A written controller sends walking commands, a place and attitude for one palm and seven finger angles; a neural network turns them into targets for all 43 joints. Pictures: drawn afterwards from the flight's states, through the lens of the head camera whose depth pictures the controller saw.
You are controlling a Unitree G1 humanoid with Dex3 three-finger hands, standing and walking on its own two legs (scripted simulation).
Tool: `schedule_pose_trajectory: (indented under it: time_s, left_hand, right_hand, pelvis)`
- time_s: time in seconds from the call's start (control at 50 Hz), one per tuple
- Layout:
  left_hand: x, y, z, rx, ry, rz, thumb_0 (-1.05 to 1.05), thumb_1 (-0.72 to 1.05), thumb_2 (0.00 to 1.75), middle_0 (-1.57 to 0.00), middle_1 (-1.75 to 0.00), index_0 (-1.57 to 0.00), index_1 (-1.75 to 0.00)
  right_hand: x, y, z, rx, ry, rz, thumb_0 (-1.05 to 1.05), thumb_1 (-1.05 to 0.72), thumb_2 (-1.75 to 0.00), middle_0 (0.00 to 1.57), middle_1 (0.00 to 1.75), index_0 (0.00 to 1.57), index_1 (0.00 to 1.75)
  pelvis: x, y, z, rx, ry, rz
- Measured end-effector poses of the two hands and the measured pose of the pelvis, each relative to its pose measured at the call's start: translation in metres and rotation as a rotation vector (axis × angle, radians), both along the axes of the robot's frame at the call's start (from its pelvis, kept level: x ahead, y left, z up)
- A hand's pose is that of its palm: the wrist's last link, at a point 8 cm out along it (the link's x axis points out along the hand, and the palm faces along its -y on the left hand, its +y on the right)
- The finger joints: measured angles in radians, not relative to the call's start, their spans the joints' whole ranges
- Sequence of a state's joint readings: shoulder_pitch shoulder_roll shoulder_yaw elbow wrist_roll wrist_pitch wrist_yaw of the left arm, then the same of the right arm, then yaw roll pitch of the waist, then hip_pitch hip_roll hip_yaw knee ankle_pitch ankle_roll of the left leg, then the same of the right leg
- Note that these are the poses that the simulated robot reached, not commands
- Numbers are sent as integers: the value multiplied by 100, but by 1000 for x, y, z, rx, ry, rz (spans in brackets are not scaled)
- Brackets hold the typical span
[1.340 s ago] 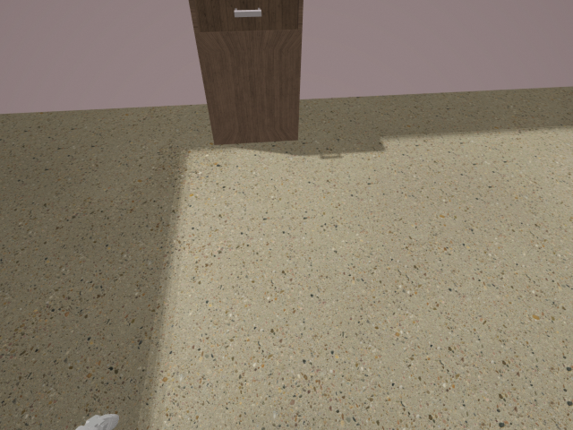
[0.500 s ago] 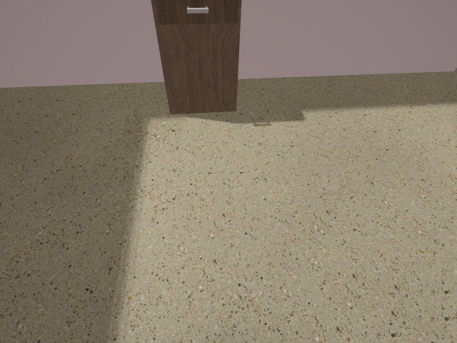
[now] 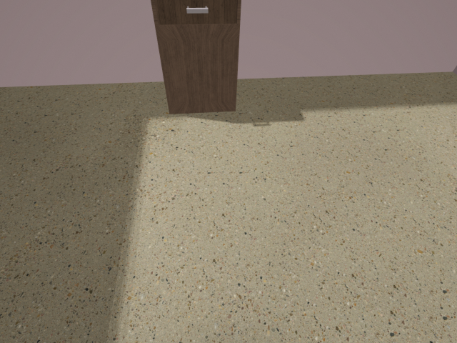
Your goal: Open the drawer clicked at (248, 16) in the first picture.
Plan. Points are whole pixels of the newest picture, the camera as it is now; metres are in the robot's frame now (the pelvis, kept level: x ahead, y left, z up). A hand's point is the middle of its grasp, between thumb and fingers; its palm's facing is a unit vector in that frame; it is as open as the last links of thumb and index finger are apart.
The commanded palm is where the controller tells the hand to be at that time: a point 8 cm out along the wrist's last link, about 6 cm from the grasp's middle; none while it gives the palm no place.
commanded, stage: look at it before walking up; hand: left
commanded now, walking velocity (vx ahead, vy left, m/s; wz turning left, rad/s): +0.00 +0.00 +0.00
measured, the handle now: (197, 9) +1.74 +0.27 -0.06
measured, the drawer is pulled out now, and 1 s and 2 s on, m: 0.00 0.00 0.00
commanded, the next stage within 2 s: walk to a spot facing it in 0.10 s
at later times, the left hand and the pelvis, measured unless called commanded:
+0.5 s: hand out of the picture +0.03 +0.21 -0.19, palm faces +0.00 -0.98 -0.17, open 7.4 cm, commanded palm none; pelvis +0.05 +0.02 -0.02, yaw -1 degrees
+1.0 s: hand (178, 261) +0.34 +0.15 -0.18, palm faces -0.07 -0.98 -0.20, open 7.4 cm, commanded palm none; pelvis +0.23 -0.03 -0.02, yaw -3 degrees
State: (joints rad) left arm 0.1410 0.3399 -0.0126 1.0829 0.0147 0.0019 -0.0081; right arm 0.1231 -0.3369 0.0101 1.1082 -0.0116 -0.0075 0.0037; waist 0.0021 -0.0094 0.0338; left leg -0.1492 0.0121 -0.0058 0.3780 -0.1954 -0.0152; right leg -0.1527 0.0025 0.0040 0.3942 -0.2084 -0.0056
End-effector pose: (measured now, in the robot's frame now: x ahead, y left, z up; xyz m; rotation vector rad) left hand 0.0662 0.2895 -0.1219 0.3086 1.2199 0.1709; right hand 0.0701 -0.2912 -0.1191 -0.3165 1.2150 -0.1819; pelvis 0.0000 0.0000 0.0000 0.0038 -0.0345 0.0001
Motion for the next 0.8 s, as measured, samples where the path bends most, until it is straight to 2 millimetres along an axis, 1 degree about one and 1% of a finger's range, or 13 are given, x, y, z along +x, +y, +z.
schedule_pose_trajectory:
  time_s: [0.22,0.28,0.34,0.42,0.5,0.54,0.56,0.6,0.62,0.66,0.7,0.74,0.8]
  left_hand:
    - [-5,1,-2,0,24,4,0,90,90,-20,-30,-20,-30]
    - [-6,-1,-4,-2,29,11,0,90,90,-20,-30,-20,-30]
    - [-11,-10,-11,-30,51,19,0,90,90,-20,-30,-20,-30]
    - [-22,-24,-26,-90,100,43,0,90,90,-20,-30,-20,-30]
    - [-35,-33,-42,-150,173,78,0,90,90,-20,-30,-20,-30]
    - [-37,-36,-48,-170,228,77,0,90,90,-20,-30,-20,-30]
    - [-34,-38,-48,-174,253,67,0,90,90,-20,-30,-20,-30]
    - [-19,-40,-47,-180,276,43,1,90,90,-20,-30,-20,-30]
    - [-7,-42,-45,-182,272,33,1,90,90,-20,-30,-20,-30]
    - [25,-45,-42,-186,239,15,1,90,90,-20,-30,-20,-30]
    - [64,-50,-38,-185,187,-5,1,91,90,-20,-30,-20,-30]
    - [106,-52,-35,-166,134,-28,2,93,90,-20,-30,-20,-30]
    - [172,-61,-32,-144,47,-74,2,93,90,-19,-30,-20,-30]
  right_hand:
    - [-2,1,0,0,17,-2,0,-90,-90,20,30,21,30]
    - [-2,4,-3,4,22,-4,0,-90,-90,20,30,20,30]
    - [-6,14,-9,26,38,-14,0,-90,-90,20,30,20,30]
    - [-15,33,-19,61,79,-36,0,-91,-90,20,30,20,30]
    - [-24,57,-28,83,127,-77,0,-91,-90,20,30,20,30]
    - [-28,69,-30,96,134,-112,0,-91,-90,20,30,20,30]
    - [-32,75,-30,102,136,-134,0,-91,-90,20,30,20,30]
    - [-44,87,-29,116,162,-181,0,-91,-90,20,30,20,30]
    - [-51,93,-27,125,188,-201,0,-91,-90,20,30,20,30]
    - [-67,103,-22,145,259,-237,0,-91,-90,20,30,20,30]
    - [-80,111,-18,166,340,-269,0,-91,-90,20,30,20,30]
    - [-90,116,-14,186,415,-299,0,-91,-90,20,30,20,30]
    - [-92,115,-13,210,503,-340,0,-90,-90,20,30,20,30]
  pelvis:
    - [2,1,0,-1,3,0]
    - [5,1,0,-1,6,-3]
    - [13,2,-3,-3,12,-11]
    - [29,7,-8,-14,21,-17]
    - [51,17,-15,-23,24,-24]
    - [63,21,-18,-10,27,-45]
    - [69,22,-18,-8,27,-55]
    - [80,22,-16,-8,26,-63]
    - [86,21,-14,-9,27,-63]
    - [98,19,-11,-11,30,-64]
    - [112,15,-9,-13,35,-65]
    - [126,9,-9,-14,40,-70]
    - [151,-2,-14,-14,39,-80]
